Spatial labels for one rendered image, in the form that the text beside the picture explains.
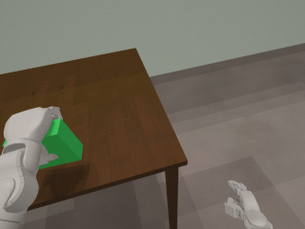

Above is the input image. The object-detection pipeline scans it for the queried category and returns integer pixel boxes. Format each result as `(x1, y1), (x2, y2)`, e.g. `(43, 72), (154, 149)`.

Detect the sponge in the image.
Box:
(3, 118), (83, 169)

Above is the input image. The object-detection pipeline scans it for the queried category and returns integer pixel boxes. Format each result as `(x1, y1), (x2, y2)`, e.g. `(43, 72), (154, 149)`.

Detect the table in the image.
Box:
(0, 48), (188, 229)

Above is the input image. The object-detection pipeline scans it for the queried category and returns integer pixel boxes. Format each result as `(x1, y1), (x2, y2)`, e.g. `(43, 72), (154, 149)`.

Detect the left robot hand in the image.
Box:
(3, 106), (63, 166)

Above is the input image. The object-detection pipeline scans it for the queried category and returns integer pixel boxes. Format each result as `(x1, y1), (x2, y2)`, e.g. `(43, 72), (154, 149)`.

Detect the left robot forearm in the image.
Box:
(0, 139), (42, 229)

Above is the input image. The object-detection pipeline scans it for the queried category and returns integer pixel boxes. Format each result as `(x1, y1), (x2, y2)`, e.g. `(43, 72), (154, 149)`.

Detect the right robot hand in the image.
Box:
(224, 180), (260, 220)

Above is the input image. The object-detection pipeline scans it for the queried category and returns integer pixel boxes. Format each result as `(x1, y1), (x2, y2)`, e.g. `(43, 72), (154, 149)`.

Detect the right robot forearm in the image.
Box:
(243, 210), (273, 229)

